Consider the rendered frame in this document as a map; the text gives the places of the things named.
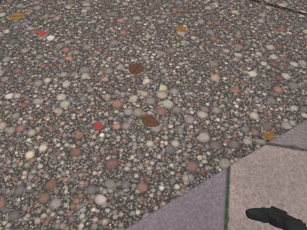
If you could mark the robot right hand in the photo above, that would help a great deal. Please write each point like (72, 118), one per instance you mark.
(276, 217)

